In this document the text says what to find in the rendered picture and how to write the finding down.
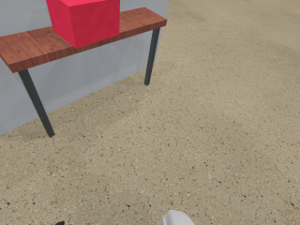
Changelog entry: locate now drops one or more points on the robot right thigh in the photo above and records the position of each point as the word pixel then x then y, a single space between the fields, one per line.
pixel 176 218

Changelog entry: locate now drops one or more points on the carton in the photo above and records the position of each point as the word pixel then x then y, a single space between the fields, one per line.
pixel 84 22

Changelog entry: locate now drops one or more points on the table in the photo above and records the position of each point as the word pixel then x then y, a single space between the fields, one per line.
pixel 29 49

